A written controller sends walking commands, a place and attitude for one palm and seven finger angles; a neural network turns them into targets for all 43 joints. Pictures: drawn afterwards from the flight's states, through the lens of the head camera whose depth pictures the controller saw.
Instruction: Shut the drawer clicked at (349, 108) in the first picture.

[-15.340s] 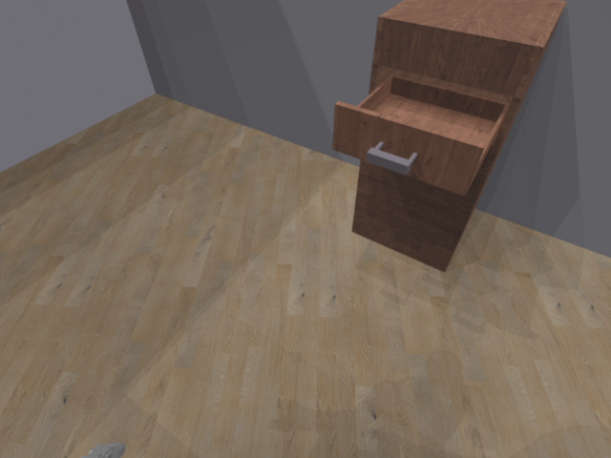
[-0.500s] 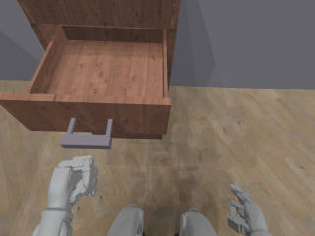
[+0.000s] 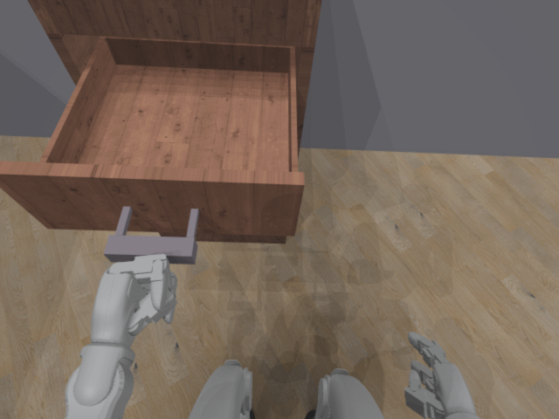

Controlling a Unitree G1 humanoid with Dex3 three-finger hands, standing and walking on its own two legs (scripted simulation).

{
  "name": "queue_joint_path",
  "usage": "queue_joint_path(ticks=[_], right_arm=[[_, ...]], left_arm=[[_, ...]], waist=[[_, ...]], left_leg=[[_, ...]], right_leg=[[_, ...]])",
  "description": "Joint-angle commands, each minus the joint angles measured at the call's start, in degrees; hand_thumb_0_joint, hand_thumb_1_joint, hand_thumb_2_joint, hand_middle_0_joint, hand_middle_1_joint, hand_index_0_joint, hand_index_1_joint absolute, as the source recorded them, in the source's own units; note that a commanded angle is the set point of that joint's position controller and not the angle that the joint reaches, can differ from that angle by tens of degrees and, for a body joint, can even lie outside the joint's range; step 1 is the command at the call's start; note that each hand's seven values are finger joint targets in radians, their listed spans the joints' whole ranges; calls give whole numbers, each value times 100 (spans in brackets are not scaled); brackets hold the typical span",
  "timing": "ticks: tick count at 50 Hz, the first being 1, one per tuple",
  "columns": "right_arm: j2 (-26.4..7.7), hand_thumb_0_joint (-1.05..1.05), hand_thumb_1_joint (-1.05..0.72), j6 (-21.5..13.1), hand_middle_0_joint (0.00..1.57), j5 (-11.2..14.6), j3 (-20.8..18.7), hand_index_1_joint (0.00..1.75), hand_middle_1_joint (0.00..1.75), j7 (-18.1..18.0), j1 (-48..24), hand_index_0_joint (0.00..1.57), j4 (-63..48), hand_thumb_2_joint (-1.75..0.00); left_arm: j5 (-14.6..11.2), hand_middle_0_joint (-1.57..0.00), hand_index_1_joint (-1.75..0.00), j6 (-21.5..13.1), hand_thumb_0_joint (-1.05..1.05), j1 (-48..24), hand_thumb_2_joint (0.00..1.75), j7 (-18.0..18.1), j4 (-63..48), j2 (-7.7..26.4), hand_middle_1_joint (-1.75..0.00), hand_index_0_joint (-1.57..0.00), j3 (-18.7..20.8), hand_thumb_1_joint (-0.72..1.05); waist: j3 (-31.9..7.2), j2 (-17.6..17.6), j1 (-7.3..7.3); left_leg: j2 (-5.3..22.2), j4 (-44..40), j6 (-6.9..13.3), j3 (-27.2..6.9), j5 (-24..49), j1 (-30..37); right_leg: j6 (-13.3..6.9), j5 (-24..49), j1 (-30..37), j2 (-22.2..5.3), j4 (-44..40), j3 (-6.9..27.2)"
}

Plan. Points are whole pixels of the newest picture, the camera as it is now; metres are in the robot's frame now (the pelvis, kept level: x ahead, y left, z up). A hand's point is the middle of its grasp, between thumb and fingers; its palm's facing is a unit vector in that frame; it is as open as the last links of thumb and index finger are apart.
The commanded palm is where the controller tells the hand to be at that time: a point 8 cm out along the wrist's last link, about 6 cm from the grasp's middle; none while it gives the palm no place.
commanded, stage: push the drawer shut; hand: left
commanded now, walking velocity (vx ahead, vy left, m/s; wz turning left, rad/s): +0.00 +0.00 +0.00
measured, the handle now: (156, 232) +0.35 +0.19 +0.04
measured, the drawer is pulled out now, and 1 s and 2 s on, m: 0.28 0.17 0.05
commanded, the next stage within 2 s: none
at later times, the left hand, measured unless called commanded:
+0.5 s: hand (176, 261) +0.32 +0.16 +0.03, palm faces +0.01 -1.00 -0.05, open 3.0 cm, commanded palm +0.31 +0.21 +0.04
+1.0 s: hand (186, 218) +0.38 +0.16 +0.03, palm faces +0.04 -1.00 -0.05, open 3.2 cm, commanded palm +0.37 +0.21 +0.04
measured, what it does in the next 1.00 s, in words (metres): stands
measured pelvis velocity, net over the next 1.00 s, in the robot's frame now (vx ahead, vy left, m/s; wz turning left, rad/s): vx -0.02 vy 0.00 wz -0.01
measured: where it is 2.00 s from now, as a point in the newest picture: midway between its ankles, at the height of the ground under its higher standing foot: outside the picture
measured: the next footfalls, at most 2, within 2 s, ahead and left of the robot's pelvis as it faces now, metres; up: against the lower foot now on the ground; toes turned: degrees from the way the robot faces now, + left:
none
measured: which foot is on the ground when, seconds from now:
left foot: down 0.00-1.00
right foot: down 0.00-1.00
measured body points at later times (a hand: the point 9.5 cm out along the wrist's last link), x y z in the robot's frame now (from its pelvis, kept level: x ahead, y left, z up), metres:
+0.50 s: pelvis -0.02 +0.00 +0.00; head +0.08 +0.01 +0.44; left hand +0.31 +0.21 +0.04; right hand +0.15 -0.24 -0.10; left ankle +0.02 +0.08 -0.62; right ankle +0.02 -0.11 -0.62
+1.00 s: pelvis -0.02 +0.00 +0.01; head +0.10 +0.01 +0.44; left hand +0.37 +0.21 +0.04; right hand +0.10 -0.26 -0.11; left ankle +0.02 +0.08 -0.62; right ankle +0.02 -0.11 -0.62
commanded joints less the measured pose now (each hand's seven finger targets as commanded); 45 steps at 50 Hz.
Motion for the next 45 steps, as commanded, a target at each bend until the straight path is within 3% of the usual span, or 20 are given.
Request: queue_joint_path(ticks=[1,4,8,11,13,15,18,20,22,27,32,35,40,42,43,45], right_arm=[[-824,0,-90,-258,20,46,-395,30,30,-71,-54,20,-692,-90],[-851,0,-90,-258,20,38,-383,30,30,-106,-56,20,-580,-90],[-883,0,-90,-296,20,36,-377,30,30,-132,-78,20,-455,-90],[-899,0,-90,-307,20,42,-383,30,30,-141,-79,20,-382,-90],[-920,0,-90,-295,20,47,-367,30,30,-162,-65,20,-334,-90],[-915,0,-90,-293,20,60,-356,30,30,-169,-89,20,-300,-90],[-949,0,-90,-281,20,74,-340,30,30,-187,-71,20,-255,-90],[-937,0,-90,-283,20,84,-325,30,30,-184,-102,20,-246,-90],[-945,0,-90,-293,20,87,-311,30,30,-185,-63,20,-202,-90],[-964,0,-90,-271,20,82,-320,30,30,-170,11,20,-157,-90],[-981,0,-90,-229,20,81,-326,30,30,-152,87,20,-78,-90],[-996,0,-90,-206,20,54,-354,30,30,-121,183,20,-53,-90],[-1029,0,-90,-129,20,48,-380,30,30,-86,306,20,45,-90],[-1035,0,-90,-104,20,47,-397,30,30,-94,347,20,101,-90],[-1054,0,-90,-94,20,39,-380,30,30,-115,364,20,103,-90],[-1033,0,-90,-73,20,40,-380,30,30,-111,379,20,153,-90]], left_arm=[[-89,-140,-160,-328,0,-829,90,-38,-1054,463,-160,-140,307,90],[-95,-140,-160,-335,0,-1419,90,-27,-866,444,-160,-140,276,90],[-81,-140,-160,-406,0,-2032,90,-13,-686,522,-160,-140,291,90],[-90,-140,-160,-422,0,-2352,90,-15,-554,599,-160,-140,370,90],[-98,-140,-160,-382,0,-2576,90,-24,-349,664,-160,-140,403,90],[-99,-140,-160,-356,0,-2921,90,-53,-283,620,-160,-140,328,90],[-132,-140,-160,-289,0,-3106,90,-54,26,850,-160,-140,580,90],[-127,-140,-160,-274,0,-3439,90,-60,105,681,-160,-140,404,90],[-147,-140,-160,-253,0,-3689,90,-21,248,730,-160,-140,468,90],[-129,-140,-160,-287,0,-3939,90,35,689,839,-160,-140,660,90],[-72,-140,-160,-408,0,-4528,90,61,1148,907,-160,-140,711,90],[-9,-140,-160,-491,0,-4650,90,80,1194,855,-160,-140,675,90],[29,-140,-160,-540,0,-5007,90,108,1480,814,-160,-140,623,90],[42,-140,-160,-561,0,-5154,90,133,1737,915,-160,-140,764,90],[60,-140,-160,-585,0,-5261,90,145,1812,1075,-160,-140,870,90],[61,-140,-160,-644,0,-5548,90,143,1954,1041,-160,-140,872,90]], waist=[[-1691,210,-134],[-1579,96,-276],[-1644,185,-318],[-1790,254,-279],[-1795,87,-344],[-1864,218,-355],[-1852,227,-306],[-1865,247,-352],[-1829,296,-358],[-1907,171,-291],[-1779,75,-393],[-2067,421,-333],[-2034,359,-436],[-1982,84,-467],[-1931,113,-482],[-1945,202,-511]], left_leg=[[-33,-1225,-267,-607,1801,1534],[-25,-1187,-231,-638,1540,1432],[-39,-1164,-221,-658,1339,1420],[-47,-1212,-243,-668,1257,1530],[-51,-1183,-201,-646,1182,1415],[-59,-1208,-209,-635,1085,1479],[-68,-1272,-215,-630,1003,1432],[-67,-1314,-218,-643,871,1512],[-69,-1362,-228,-660,761,1531],[-72,-1412,-238,-616,886,1505],[-62,-1426,-232,-601,763,1425],[-42,-1458,-279,-640,1142,1813],[8,-1474,-309,-712,1361,1985],[-10,-1439,-273,-661,1194,1785],[-15,-1424,-261,-646,1215,1699],[-35,-1409,-261,-620,1178,1705]], right_leg=[[-52,1324,971,213,-912,406],[-24,1122,793,217,-940,407],[-29,942,679,201,-940,437],[-31,876,686,190,-962,451],[-16,837,742,196,-1016,488],[-8,774,728,184,-1041,505],[-25,703,786,194,-1091,518],[-3,625,724,176,-1122,522],[-8,560,702,177,-1154,519],[-13,636,877,175,-1195,539],[-2,563,814,184,-1232,573],[-30,824,717,184,-1128,518],[-24,973,556,196,-1109,476],[1,887,682,199,-1177,521],[-7,915,677,209,-1149,521],[2,894,644,197,-1170,549]])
